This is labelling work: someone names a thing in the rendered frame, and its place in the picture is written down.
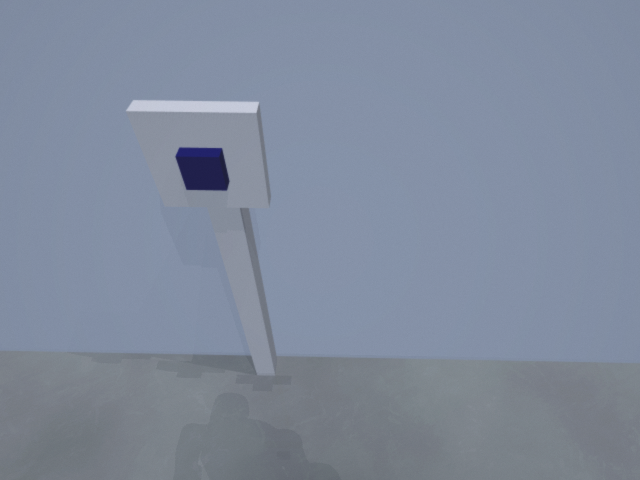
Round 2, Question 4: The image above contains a button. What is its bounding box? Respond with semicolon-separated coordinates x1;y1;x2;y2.
175;148;229;191

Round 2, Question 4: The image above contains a panel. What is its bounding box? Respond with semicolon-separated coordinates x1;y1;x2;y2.
126;100;277;376

